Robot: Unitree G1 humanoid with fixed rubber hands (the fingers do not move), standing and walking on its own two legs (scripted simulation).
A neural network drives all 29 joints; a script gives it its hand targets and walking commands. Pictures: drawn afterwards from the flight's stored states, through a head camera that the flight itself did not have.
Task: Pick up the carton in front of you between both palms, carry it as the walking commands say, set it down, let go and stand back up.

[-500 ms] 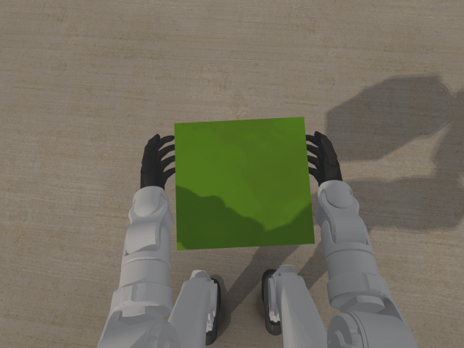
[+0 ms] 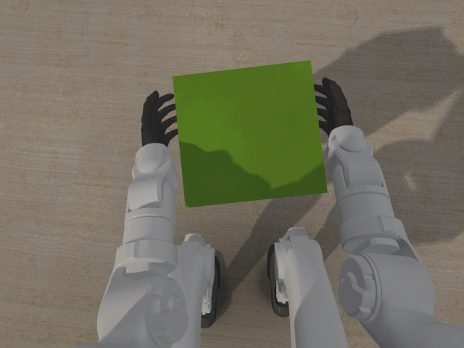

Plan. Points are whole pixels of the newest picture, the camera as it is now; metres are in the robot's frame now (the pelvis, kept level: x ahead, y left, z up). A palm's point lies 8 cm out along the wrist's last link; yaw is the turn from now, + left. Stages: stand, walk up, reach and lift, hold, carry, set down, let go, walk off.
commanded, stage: set down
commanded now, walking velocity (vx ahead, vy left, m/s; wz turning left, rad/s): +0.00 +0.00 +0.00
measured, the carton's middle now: (246, 145) +0.46 -0.03 -0.17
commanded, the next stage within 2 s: none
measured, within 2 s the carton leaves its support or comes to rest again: rests again in 1.12 s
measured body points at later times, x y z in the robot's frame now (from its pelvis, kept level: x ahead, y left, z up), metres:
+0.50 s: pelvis -0.02 +0.00 -0.11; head +0.31 -0.06 +0.19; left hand +0.49 +0.11 -0.25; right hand +0.51 -0.19 -0.26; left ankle +0.08 +0.12 -0.50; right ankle +0.10 -0.11 -0.50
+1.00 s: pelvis -0.02 +0.00 -0.16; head +0.32 -0.05 +0.12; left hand +0.50 +0.12 -0.31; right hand +0.52 -0.19 -0.33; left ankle +0.08 +0.12 -0.50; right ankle +0.10 -0.11 -0.50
